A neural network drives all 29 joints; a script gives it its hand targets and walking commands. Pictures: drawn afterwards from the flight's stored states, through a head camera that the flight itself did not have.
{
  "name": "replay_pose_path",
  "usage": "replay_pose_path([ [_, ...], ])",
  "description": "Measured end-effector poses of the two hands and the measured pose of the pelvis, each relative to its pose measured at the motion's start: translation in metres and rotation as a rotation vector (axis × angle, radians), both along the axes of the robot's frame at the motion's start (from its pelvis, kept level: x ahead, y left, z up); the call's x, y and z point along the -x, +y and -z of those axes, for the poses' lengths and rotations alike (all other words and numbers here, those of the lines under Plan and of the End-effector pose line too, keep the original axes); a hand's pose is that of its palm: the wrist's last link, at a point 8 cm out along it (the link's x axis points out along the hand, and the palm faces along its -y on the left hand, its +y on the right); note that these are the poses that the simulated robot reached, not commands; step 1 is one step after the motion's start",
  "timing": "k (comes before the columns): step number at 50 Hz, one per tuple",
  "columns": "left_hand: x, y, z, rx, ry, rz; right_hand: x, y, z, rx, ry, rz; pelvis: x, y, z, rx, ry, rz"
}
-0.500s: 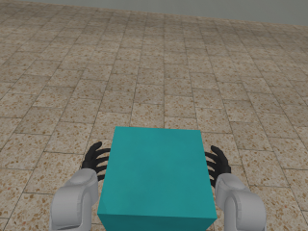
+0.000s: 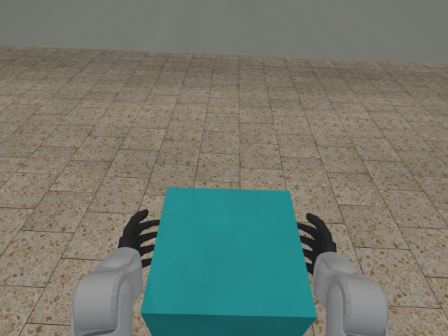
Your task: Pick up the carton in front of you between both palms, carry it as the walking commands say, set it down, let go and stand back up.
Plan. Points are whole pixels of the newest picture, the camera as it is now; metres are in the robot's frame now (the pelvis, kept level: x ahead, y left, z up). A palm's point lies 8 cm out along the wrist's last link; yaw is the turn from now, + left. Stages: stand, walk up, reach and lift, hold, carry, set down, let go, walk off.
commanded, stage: carry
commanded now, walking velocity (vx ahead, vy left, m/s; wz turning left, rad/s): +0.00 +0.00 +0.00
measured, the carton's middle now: (225, 278) +0.25 +0.00 +0.02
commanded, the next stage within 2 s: hold in 1.16 s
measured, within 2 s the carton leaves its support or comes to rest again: neither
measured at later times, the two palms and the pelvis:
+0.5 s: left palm (135, 270) +0.22 +0.14 +0.08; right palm (329, 274) +0.22 -0.16 +0.08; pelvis -0.02 -0.01 +0.00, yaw +0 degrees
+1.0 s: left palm (144, 274) +0.24 +0.14 +0.03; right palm (316, 277) +0.25 -0.16 +0.03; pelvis -0.04 -0.01 +0.00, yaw +0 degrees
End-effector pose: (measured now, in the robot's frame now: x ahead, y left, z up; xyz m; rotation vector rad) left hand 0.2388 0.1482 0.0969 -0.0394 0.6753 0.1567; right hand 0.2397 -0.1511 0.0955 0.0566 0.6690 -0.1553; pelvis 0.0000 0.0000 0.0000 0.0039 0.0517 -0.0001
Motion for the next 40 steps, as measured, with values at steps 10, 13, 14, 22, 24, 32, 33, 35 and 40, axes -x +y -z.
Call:
replay_pose_path([
  [10, 0.005, -0.008, -0.001, 0.003, -0.007, 0.004, 0.006, -0.008, -0.002, 0.001, -0.008, 0.005, 0.004, -0.007, 0.001, -0.001, -0.008, 0.000],
  [13, 0.007, -0.009, -0.001, 0.003, -0.006, 0.004, 0.009, -0.009, -0.001, 0.001, -0.006, 0.005, 0.006, -0.008, 0.000, 0.001, -0.013, -0.002],
  [14, 0.008, -0.009, -0.001, 0.002, -0.004, 0.004, 0.010, -0.009, -0.001, 0.001, -0.005, 0.004, 0.007, -0.008, 0.000, 0.002, -0.014, -0.002],
  [22, 0.015, -0.009, 0.006, -0.007, 0.013, 0.006, 0.016, -0.009, 0.006, 0.013, 0.014, -0.003, 0.015, -0.010, -0.001, 0.004, -0.022, -0.001],
  [24, 0.015, -0.009, 0.011, -0.011, 0.025, 0.009, 0.016, -0.010, 0.010, 0.021, 0.025, -0.006, 0.018, -0.010, -0.001, 0.005, -0.024, 0.000],
  [32, 0.013, -0.009, 0.029, -0.032, 0.049, 0.024, 0.014, -0.010, 0.028, 0.045, 0.050, -0.016, 0.027, -0.010, -0.001, 0.006, -0.023, 0.000],
  [33, 0.012, -0.011, 0.030, -0.023, 0.046, 0.035, 0.014, -0.010, 0.029, 0.045, 0.048, -0.018, 0.028, -0.009, -0.001, 0.005, -0.023, 0.000],
  [35, 0.011, -0.011, 0.034, -0.032, 0.042, 0.042, 0.012, -0.010, 0.032, 0.051, 0.044, -0.022, 0.029, -0.009, -0.001, 0.005, -0.023, 0.000],
  [40, 0.007, -0.010, 0.043, -0.047, 0.034, 0.051, 0.007, -0.009, 0.041, 0.069, 0.036, -0.033, 0.032, -0.009, -0.001, 0.006, -0.022, 0.003],
])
